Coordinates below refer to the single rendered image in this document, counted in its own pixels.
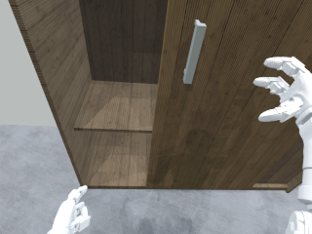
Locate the right robot hand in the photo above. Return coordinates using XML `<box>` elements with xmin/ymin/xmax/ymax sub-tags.
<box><xmin>253</xmin><ymin>57</ymin><xmax>312</xmax><ymax>123</ymax></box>

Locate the right robot forearm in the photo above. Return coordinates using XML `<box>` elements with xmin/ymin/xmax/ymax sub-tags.
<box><xmin>295</xmin><ymin>107</ymin><xmax>312</xmax><ymax>211</ymax></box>

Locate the left robot hand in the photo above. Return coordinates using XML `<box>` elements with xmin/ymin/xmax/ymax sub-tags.
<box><xmin>52</xmin><ymin>185</ymin><xmax>91</xmax><ymax>234</ymax></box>

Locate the right robot upper arm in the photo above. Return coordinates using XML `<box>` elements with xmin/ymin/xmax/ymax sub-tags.
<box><xmin>285</xmin><ymin>211</ymin><xmax>312</xmax><ymax>234</ymax></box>

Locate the wardrobe door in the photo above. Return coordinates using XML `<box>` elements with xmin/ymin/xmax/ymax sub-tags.
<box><xmin>256</xmin><ymin>137</ymin><xmax>304</xmax><ymax>184</ymax></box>
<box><xmin>145</xmin><ymin>0</ymin><xmax>312</xmax><ymax>190</ymax></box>

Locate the handle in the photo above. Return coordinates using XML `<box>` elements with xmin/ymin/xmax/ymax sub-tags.
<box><xmin>183</xmin><ymin>19</ymin><xmax>207</xmax><ymax>84</ymax></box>

